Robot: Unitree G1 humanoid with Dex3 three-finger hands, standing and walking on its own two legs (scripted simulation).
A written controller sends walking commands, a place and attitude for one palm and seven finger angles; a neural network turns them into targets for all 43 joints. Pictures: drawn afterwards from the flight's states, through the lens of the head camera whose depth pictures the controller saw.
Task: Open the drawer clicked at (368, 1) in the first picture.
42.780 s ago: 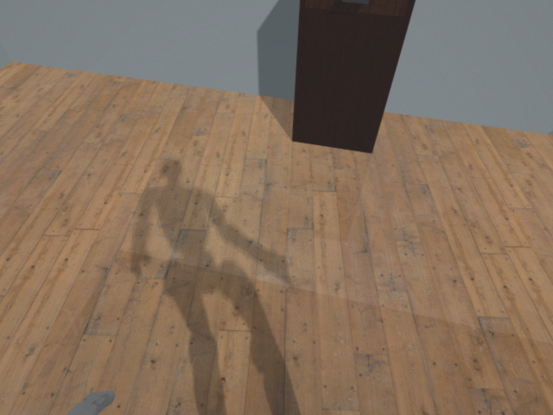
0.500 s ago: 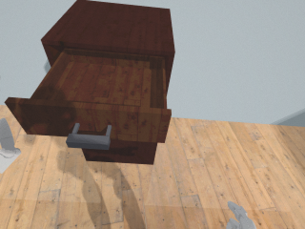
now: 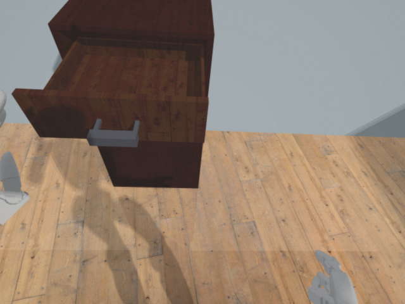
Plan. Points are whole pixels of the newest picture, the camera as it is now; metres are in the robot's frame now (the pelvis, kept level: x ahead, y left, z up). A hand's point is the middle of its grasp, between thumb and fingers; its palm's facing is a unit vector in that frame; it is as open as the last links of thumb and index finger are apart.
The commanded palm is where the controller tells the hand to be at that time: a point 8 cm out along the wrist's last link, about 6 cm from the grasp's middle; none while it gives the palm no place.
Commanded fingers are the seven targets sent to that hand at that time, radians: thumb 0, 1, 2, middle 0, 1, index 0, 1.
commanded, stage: stop stepping back and stand still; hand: left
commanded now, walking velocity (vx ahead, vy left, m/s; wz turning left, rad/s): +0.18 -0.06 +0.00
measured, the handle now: (115, 131) +0.48 +0.23 +0.04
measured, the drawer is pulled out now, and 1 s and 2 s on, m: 0.29 0.29 0.29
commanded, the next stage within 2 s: let the arm hang, fingers relaxed in 1.28 s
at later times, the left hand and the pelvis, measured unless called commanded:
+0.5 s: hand out of the picture +0.07 +0.25 +0.21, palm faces +0.46 -0.82 -0.34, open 7.4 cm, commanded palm +0.00 +0.29 +0.23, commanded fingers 0.00 0.90 0.90 -0.20 -0.30 -0.20 -0.30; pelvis -0.13 +0.01 +0.00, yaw +1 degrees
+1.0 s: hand out of the picture +0.07 +0.23 +0.21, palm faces +0.40 -0.82 -0.41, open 7.4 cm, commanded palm +0.01 +0.28 +0.23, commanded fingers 0.00 0.90 0.90 -0.20 -0.30 -0.20 -0.30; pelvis -0.12 +0.00 +0.00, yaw +0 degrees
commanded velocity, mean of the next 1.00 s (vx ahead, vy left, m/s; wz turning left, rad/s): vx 0.18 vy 0.01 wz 0.00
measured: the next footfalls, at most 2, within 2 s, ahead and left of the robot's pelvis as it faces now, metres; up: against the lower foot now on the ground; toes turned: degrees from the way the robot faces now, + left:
left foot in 0.46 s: -0.04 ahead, +0.10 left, +0.00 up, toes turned +4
right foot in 0.76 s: -0.10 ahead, -0.11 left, +0.00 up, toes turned -5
